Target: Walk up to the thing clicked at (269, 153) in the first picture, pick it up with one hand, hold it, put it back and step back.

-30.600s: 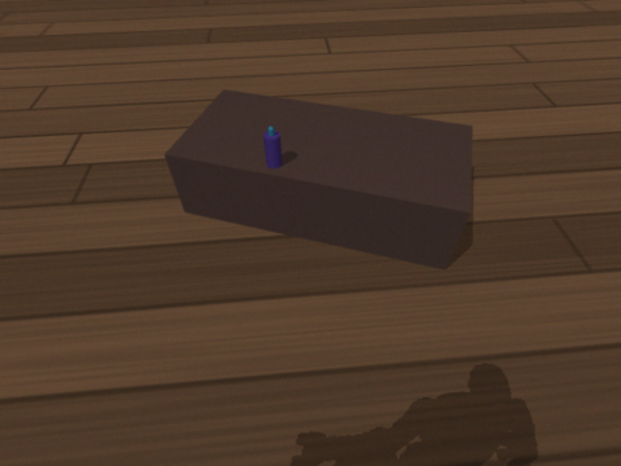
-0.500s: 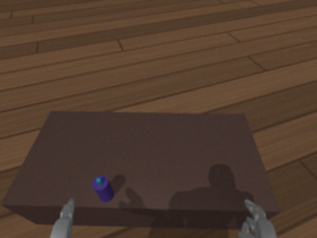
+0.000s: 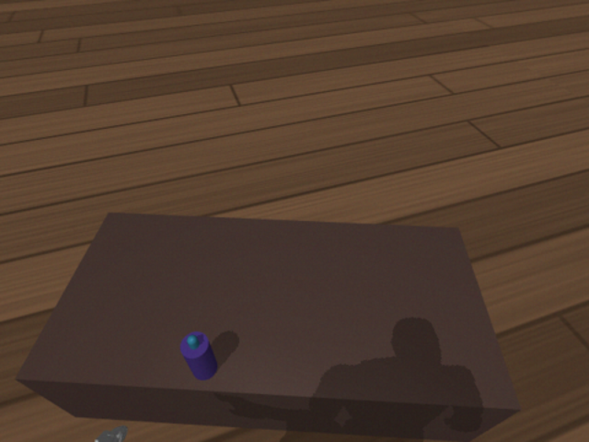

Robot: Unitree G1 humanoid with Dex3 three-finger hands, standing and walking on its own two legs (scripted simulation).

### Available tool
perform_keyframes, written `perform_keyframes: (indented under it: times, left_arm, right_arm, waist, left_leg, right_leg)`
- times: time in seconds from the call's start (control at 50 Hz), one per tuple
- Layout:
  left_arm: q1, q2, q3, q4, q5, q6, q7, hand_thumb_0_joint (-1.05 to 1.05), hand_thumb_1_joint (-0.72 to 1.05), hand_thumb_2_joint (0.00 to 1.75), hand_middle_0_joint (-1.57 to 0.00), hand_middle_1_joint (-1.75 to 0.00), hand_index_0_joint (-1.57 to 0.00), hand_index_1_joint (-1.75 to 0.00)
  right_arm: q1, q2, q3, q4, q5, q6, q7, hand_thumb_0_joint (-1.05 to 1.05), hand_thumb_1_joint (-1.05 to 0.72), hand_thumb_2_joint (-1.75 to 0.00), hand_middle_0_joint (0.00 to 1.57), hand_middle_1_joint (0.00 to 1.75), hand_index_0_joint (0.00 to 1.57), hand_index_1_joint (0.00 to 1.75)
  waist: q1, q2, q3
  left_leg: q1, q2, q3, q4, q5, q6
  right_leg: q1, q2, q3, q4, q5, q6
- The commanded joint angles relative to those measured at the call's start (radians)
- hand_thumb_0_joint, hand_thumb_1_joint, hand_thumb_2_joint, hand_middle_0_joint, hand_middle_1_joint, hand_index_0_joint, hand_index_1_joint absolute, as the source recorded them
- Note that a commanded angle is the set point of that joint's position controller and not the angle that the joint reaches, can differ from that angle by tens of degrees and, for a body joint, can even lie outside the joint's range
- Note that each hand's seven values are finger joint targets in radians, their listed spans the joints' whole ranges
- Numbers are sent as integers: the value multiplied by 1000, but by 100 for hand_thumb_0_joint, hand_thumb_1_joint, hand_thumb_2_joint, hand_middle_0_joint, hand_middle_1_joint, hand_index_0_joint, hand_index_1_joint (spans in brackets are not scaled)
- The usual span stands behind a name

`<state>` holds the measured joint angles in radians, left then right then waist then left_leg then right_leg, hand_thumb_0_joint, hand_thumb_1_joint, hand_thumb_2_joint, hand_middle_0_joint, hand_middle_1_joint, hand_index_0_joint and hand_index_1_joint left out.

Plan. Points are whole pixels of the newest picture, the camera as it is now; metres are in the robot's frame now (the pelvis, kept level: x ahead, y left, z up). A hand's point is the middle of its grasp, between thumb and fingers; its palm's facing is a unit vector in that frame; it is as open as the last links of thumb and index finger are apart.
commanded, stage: stand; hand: left
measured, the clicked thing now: (198, 353) +0.39 +0.24 -0.34
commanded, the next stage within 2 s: none
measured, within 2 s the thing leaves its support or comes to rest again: neither
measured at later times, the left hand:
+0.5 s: hand out of the picture +0.04 +0.26 -0.13, palm faces +0.01 -0.94 -0.34, open 7.5 cm
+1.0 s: hand out of the picture +0.06 +0.26 -0.13, palm faces -0.01 -0.94 -0.33, open 7.4 cm
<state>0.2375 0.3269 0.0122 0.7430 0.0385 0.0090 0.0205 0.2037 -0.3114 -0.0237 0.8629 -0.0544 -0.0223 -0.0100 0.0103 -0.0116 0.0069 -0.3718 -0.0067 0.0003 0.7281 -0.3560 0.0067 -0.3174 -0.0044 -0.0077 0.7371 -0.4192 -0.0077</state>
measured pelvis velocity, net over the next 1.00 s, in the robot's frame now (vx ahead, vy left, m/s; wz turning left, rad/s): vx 0.00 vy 0.01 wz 0.00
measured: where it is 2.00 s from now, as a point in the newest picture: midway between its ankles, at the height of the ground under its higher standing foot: outside the picture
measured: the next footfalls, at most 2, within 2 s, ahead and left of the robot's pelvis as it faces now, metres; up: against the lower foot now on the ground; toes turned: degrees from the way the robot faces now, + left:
none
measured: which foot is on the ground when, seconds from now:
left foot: down 0.00-1.00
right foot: down 0.00-1.00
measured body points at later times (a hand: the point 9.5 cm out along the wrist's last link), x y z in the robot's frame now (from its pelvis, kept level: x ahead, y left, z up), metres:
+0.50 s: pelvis -0.01 +0.01 +0.03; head -0.01 +0.01 +0.48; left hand +0.04 +0.30 -0.11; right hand +0.06 -0.28 -0.11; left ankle +0.02 +0.12 -0.71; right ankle -0.02 -0.12 -0.71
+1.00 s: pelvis +0.00 +0.01 +0.03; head +0.01 +0.01 +0.48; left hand +0.06 +0.31 -0.10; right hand +0.07 -0.28 -0.10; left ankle +0.02 +0.12 -0.71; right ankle -0.02 -0.12 -0.71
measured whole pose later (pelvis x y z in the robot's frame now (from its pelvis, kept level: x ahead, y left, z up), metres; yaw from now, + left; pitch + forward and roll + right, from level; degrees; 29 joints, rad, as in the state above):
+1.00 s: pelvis +0.00 +0.01 +0.03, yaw +0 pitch -3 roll +0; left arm 0.12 0.32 0.00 1.17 0.01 -0.01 0.01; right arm 0.12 -0.33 0.00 1.16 -0.02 -0.01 -0.01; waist 0.00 0.00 0.05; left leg -0.12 -0.02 0.00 0.32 -0.15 0.02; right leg -0.06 -0.02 -0.01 0.31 -0.21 0.01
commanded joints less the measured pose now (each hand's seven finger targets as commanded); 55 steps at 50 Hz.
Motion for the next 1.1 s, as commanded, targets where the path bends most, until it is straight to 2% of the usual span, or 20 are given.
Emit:
perform_keyframes:
  times: [0.0, 0.06, 0.12, 0.14, 0.18, 0.24, 0.3, 0.32, 0.46, 0.58, 0.66, 0.8, 0.84, 1.02, 1.08]
  left_arm:
    - [-61, 161, 49, 13, -4, -55, 16, 0, 40, 90, -20, -30, -20, -30]
    - [-71, 171, 45, 85, -11, -51, 18, 0, 64, 90, -20, -30, -20, -30]
    - [-85, 177, 39, 151, -15, -47, 17, 0, 88, 90, -20, -30, -20, -30]
    - [-83, 184, 38, 173, -16, -45, 16, 0, 90, 90, -20, -30, -20, -30]
    - [-91, 184, 34, 209, -16, -41, 14, 0, 90, 90, -20, -30, -20, -30]
    - [-105, 188, 31, 252, -15, -43, 13, 0, 90, 90, -20, -30, -20, -30]
    - [-100, 194, 28, 294, -16, -43, 11, 0, 90, 90, -20, -30, -20, -30]
    - [-118, 197, 30, 299, -16, -43, 10, 0, 90, 90, -20, -30, -20, -30]
    - [-119, 194, 28, 349, -15, -40, 8, 0, 90, 90, -20, -30, -20, -30]
    - [-135, 202, 27, 374, -17, -43, 7, 0, 90, 90, -20, -30, -20, -30]
    - [-138, 194, 23, 375, -17, -41, 5, 0, 90, 90, -20, -30, -20, -30]
    - [-140, 199, 22, 385, -20, -38, 5, 0, 90, 90, -20, -30, -20, -30]
    - [-146, 199, 22, 381, -19, -42, 5, 0, 90, 90, -20, -30, -20, -30]
    - [-164, 206, 26, 376, -22, -40, 5, 0, 90, 90, -20, -30, -20, -30]
    - [-163, 204, 28, 375, -23, -38, 5, 0, 90, 90, -20, -30, -20, -30]
  right_arm:
    - [-62, -156, -45, -28, 11, -27, -5, 0, -90, -90, 20, 30, 20, 30]
    - [-55, -169, -40, 26, 14, -21, -9, 0, -90, -90, 20, 30, 20, 30]
    - [-62, -181, -34, 71, 20, -15, -11, 0, -90, -90, 20, 30, 20, 30]
    - [-70, -185, -34, 87, 21, -14, -11, 0, -90, -90, 20, 30, 20, 30]
    - [-83, -193, -33, 112, 24, -10, -12, 0, -90, -90, 20, 30, 20, 30]
    - [-75, -200, -30, 145, 27, -8, -12, 0, -90, -90, 20, 30, 20, 30]
    - [-90, -201, -29, 172, 30, -7, -11, 0, -90, -90, 20, 30, 20, 30]
    - [-81, -200, -29, 182, 28, -6, -12, 0, -90, -90, 20, 30, 20, 30]
    - [-102, -204, -25, 214, 29, -4, -10, 0, -90, -90, 20, 30, 20, 30]
    - [-103, -199, -19, 233, 33, -5, -9, 0, -90, -90, 20, 30, 20, 30]
    - [-112, -217, -19, 238, 35, -8, -10, 0, -90, -90, 20, 30, 20, 30]
    - [-120, -218, -15, 249, 36, -5, -11, 0, -90, -90, 20, 30, 20, 30]
    - [-123, -221, -15, 247, 38, -7, -11, 0, -90, -90, 20, 30, 20, 30]
    - [-123, -224, -14, 251, 40, -9, -11, 0, -90, -90, 20, 30, 20, 30]
    - [-127, -230, -16, 252, 39, -11, -13, 0, -90, -90, 20, 30, 20, 30]
  waist:
    - [3, 27, -64]
    - [2, 24, -56]
    - [-1, 23, -29]
    - [2, 23, -15]
    - [0, 32, 11]
    - [-6, 17, 7]
    - [-1, 11, 31]
    - [-9, 15, 28]
    - [-4, 29, 37]
    - [-7, 3, 27]
    - [-6, 23, 12]
    - [-5, 19, 13]
    - [-7, 12, -5]
    - [-13, 11, -13]
    - [-10, 19, -29]
  left_leg:
    - [116, 81, -117, -198, 274, 49]
    - [156, 89, -117, -257, 307, 42]
    - [171, 92, -116, -316, 298, 34]
    - [183, 93, -117, -332, 279, 32]
    - [187, 97, -125, -372, 210, 27]
    - [200, 103, -127, -402, 221, 25]
    - [227, 101, -126, -419, 197, 19]
    - [219, 101, -125, -430, 183, 18]
    - [206, 105, -130, -462, 151, 18]
    - [236, 107, -128, -464, 198, 14]
    - [251, 113, -123, -464, 233, 15]
    - [248, 114, -122, -472, 221, 15]
    - [262, 118, -117, -458, 280, 19]
    - [265, 120, -111, -461, 316, 17]
    - [281, 125, -107, -453, 378, 18]
  right_leg:
    - [66, -84, 100, -209, 307, -39]
    - [116, -90, 101, -261, 320, -37]
    - [155, -93, 97, -318, 303, -25]
    - [150, -95, 97, -338, 280, -26]
    - [147, -94, 93, -370, 225, -23]
    - [191, -101, 90, -398, 254, -16]
    - [166, -105, 96, -439, 214, -14]
    - [177, -105, 96, -439, 216, -13]
    - [192, -109, 86, -467, 211, -6]
    - [195, -115, 90, -479, 225, -4]
    - [205, -118, 90, -476, 273, -5]
    - [207, -120, 88, -481, 258, -7]
    - [220, -125, 91, -482, 309, -6]
    - [240, -128, 87, -480, 334, -4]
    - [251, -130, 86, -472, 374, -5]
